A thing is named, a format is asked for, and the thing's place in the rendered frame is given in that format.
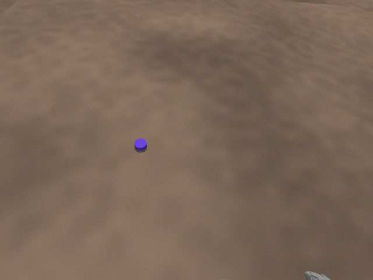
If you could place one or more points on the tin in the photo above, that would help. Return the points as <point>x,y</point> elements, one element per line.
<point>140,144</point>

